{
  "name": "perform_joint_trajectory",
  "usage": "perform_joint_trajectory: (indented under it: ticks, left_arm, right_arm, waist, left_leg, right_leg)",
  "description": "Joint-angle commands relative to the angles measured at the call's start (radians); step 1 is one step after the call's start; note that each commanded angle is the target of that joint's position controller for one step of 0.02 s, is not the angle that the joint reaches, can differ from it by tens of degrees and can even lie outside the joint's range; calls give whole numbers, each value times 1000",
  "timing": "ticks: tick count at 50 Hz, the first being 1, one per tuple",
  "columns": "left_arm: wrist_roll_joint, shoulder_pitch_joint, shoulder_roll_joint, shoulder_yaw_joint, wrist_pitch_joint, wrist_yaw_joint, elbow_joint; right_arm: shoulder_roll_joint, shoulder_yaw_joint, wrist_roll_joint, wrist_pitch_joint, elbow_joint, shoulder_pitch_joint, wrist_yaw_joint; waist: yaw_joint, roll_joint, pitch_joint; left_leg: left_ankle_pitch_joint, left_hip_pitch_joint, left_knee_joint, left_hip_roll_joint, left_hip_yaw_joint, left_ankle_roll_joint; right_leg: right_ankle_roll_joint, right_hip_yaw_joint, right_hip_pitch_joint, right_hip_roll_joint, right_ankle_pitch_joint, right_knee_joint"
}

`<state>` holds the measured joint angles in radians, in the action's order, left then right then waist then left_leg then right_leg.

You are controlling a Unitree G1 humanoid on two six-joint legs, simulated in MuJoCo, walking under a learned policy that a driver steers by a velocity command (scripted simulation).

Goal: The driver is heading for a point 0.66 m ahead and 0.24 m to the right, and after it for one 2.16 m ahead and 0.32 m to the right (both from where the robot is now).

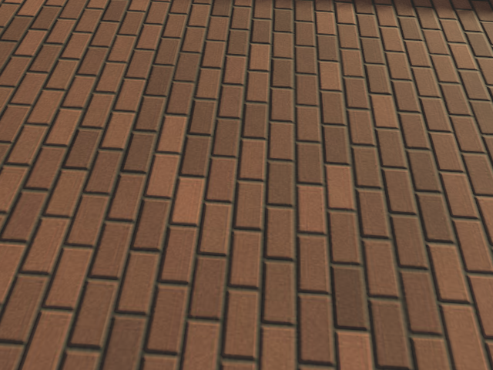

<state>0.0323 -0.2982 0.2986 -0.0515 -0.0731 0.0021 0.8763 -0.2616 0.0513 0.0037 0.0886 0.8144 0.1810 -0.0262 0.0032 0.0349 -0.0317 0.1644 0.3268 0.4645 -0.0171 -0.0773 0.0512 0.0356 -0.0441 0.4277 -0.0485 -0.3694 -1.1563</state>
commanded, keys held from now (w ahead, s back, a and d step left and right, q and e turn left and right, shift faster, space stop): w+e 0.82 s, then q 0.18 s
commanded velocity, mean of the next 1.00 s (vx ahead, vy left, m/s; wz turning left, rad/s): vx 0.47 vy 0.00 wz -0.44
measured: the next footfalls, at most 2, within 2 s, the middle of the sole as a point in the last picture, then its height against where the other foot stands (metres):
right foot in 0.40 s outside the picture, level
left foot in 0.88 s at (275, 287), level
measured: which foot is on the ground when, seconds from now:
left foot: down 0.00-0.40, up 0.42-0.86, down 0.88-1.00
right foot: up 0.00-0.38, down 0.40-0.88, up 0.90-1.00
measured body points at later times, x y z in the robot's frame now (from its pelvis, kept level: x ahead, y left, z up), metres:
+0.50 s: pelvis +0.28 -0.07 -0.01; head +0.32 -0.09 +0.44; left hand +0.50 +0.16 -0.11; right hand +0.29 -0.36 -0.14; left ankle +0.17 +0.10 -0.63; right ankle +0.33 -0.15 -0.74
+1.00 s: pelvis +0.56 -0.11 -0.01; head +0.59 -0.12 +0.44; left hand +0.77 +0.09 -0.12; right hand +0.58 -0.42 -0.10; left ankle +0.67 -0.05 -0.74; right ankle +0.41 -0.17 -0.65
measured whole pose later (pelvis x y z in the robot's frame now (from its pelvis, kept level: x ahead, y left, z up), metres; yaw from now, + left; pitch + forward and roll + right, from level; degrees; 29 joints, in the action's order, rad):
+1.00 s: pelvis +0.56 -0.11 -0.01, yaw -28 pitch +2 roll +1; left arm 0.00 -0.29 0.29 -0.06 -0.02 -0.02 0.72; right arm -0.27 0.05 0.01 0.10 0.75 0.13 -0.03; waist 0.01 0.02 -0.03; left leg 0.14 0.39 0.50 -0.05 0.02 0.03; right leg -0.03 -0.11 0.39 0.07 -0.51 -1.18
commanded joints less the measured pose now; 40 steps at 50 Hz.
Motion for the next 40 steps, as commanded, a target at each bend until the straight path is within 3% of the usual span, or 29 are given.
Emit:
perform_joint_trajectory:
  ticks: [1,5,9,12,14,17,18,19,20,21,22,23,24,25,26,28,31,35,37,40]
  left_arm:
    - [0,-31,69,-26,13,-6,-54]
    - [-8,36,51,-28,28,-10,-87]
    - [-14,154,21,-17,17,14,-127]
    - [-15,250,5,-8,16,33,-177]
    - [-13,286,11,-8,18,46,-210]
    - [-12,246,49,-27,22,62,-235]
    - [-10,170,76,-43,26,62,-225]
    - [-8,29,121,-70,27,55,-194]
    - [-8,-134,196,-105,35,35,-156]
    - [0,-127,306,-122,33,24,-154]
    - [-9,-160,242,-100,20,27,-186]
    - [-20,-127,183,-83,10,28,-181]
    - [-16,-65,155,-75,3,27,-188]
    - [-16,6,122,-65,3,26,-203]
    - [-27,49,97,-55,2,22,-222]
    - [-26,66,105,-56,1,15,-234]
    - [-19,31,147,-67,1,-5,-228]
    - [-13,-21,153,-70,15,-18,-215]
    - [-8,-55,154,-72,20,-17,-201]
    - [-6,-72,140,-70,28,-22,-195]
  right_arm:
    - [-93,25,10,27,-26,15,2]
    - [-125,37,17,37,8,35,17]
    - [-145,39,9,29,20,48,33]
    - [-167,47,-2,11,47,112,40]
    - [-178,53,-11,-9,58,134,42]
    - [-212,65,-20,-36,47,106,53]
    - [-224,68,-20,-45,41,94,58]
    - [-227,67,-23,-53,34,75,61]
    - [-206,57,-13,-47,19,79,65]
    - [-42,7,25,-18,-32,187,44]
    - [-102,9,-11,29,-47,108,26]
    - [-157,25,-50,55,-78,-2,15]
    - [-147,19,-45,67,-86,-27,17]
    - [-148,25,-19,67,-76,-31,25]
    - [-161,33,-6,56,-71,-13,26]
    - [-145,36,4,30,-76,13,26]
    - [-106,24,13,11,-106,-59,30]
    - [-77,10,3,18,-146,-200,19]
    - [-91,13,-8,23,-166,-242,12]
    - [-131,27,-12,37,-178,-245,1]
  waist:
    - [1,-141,49]
    - [1,-99,3]
    - [-39,-84,-25]
    - [-80,-64,-58]
    - [-85,-66,-67]
    - [-31,-110,-10]
    - [16,-128,40]
    - [98,-117,113]
    - [171,-44,205]
    - [49,233,281]
    - [107,135,427]
    - [131,77,291]
    - [90,1,196]
    - [45,-42,129]
    - [9,-25,108]
    - [-22,-17,88]
    - [-10,-9,49]
    - [51,36,32]
    - [69,48,30]
    - [58,67,34]
  left_leg:
    - [-49,-157,-312,266,246,149]
    - [-202,-167,-350,257,93,147]
    - [-232,-197,-366,226,-38,111]
    - [-266,-312,-343,268,-67,109]
    - [-338,-406,-298,298,-81,101]
    - [-742,-472,-139,311,-119,69]
    - [-886,-468,-19,303,-131,57]
    - [-908,-408,171,273,-152,32]
    - [-676,-197,453,230,-153,-11]
    - [297,281,820,26,-93,-77]
    - [440,425,960,-30,149,-68]
    - [348,510,948,30,179,-40]
    - [258,488,859,76,173,-25]
    - [213,423,767,107,166,-31]
    - [181,345,717,128,171,-39]
    - [156,288,634,134,159,-68]
    - [27,288,453,114,130,-115]
    - [-235,193,156,47,115,-122]
    - [-260,169,97,29,128,-116]
    - [-177,156,28,22,158,-87]
  right_leg:
    - [-10,-58,170,-94,103,3]
    - [-36,-83,262,-88,272,136]
    - [-30,0,224,-66,468,390]
    - [-12,37,267,-58,460,490]
    - [8,59,304,-48,391,524]
    - [59,134,193,23,239,534]
    - [83,159,88,62,191,528]
    - [116,168,-108,105,224,580]
    - [165,34,-411,54,248,619]
    - [349,-505,-778,-209,157,670]
    - [418,-808,-875,-294,33,835]
    - [353,-661,-797,-264,99,859]
    - [313,-529,-650,-220,188,855]
    - [285,-428,-499,-179,297,864]
    - [277,-368,-396,-152,385,885]
    - [278,-320,-296,-128,457,919]
    - [262,-237,-204,-88,501,938]
    - [192,-192,-154,-26,372,912]
    - [181,-236,-178,-45,320,887]
    - [166,-330,-273,-81,277,800]
Keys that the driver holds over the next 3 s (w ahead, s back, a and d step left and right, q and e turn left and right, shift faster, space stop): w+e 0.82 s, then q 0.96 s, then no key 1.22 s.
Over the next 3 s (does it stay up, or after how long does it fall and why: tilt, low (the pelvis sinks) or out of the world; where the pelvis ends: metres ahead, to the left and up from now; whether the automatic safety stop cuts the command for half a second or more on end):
stays up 0.66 -0.17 0.00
